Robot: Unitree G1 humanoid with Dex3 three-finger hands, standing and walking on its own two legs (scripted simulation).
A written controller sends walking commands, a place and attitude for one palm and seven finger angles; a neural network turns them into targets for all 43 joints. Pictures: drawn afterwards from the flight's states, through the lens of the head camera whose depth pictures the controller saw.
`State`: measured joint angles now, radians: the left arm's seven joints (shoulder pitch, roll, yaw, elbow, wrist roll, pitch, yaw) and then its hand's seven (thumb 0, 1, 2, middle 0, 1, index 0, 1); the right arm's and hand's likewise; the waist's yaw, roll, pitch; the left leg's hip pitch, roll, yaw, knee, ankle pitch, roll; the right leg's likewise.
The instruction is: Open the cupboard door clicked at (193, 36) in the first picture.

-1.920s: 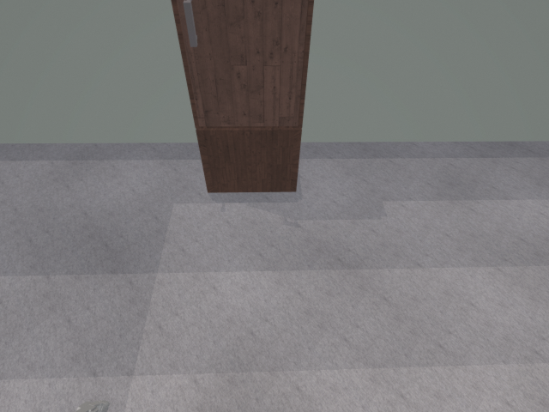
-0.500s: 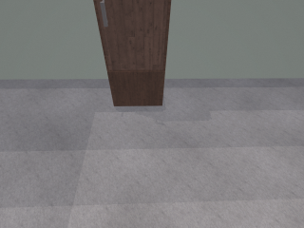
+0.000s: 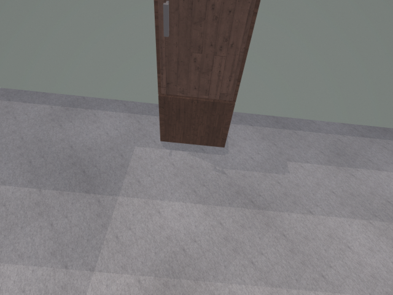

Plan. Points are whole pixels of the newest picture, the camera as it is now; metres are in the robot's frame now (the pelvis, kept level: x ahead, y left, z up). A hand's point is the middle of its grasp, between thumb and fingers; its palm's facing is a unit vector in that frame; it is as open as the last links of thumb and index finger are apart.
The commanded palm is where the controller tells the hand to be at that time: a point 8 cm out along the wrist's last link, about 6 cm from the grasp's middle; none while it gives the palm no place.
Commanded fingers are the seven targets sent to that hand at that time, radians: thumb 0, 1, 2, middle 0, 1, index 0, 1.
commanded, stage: walk to a spot facing it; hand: left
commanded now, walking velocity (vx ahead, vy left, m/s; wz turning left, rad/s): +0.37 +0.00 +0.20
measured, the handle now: (166, 18) +1.17 +0.19 +0.08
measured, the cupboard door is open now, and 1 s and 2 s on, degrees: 0 0 0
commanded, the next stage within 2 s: turn to face it in 0.50 s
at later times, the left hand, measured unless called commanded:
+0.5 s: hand (144, 228) +0.32 +0.15 -0.16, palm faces +0.10 -0.98 -0.18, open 7.4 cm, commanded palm none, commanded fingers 0.00 0.90 0.90 -0.20 -0.30 -0.20 -0.30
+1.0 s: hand (130, 245) +0.27 +0.18 -0.17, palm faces +0.22 -0.96 -0.15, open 7.4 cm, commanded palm none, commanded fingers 0.00 0.90 0.90 -0.20 -0.30 -0.20 -0.30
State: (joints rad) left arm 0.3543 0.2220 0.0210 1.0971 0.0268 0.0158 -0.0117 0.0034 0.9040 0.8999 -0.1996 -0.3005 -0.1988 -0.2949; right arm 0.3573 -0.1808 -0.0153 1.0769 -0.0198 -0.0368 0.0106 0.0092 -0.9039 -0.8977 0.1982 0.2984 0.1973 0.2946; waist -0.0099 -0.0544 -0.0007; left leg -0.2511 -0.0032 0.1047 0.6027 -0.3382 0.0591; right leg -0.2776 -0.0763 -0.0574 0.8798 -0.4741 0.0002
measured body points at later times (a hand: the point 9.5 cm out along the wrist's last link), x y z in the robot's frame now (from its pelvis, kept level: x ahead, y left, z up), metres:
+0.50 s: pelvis +0.21 -0.04 -0.01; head +0.23 -0.04 +0.44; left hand +0.31 +0.20 -0.14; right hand +0.13 -0.25 -0.16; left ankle +0.04 +0.07 -0.65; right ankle +0.30 -0.13 -0.73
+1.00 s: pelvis +0.34 +0.02 +0.01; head +0.35 +0.04 +0.46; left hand +0.26 +0.23 -0.16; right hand +0.49 -0.17 -0.13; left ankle +0.37 +0.11 -0.73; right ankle +0.34 -0.12 -0.69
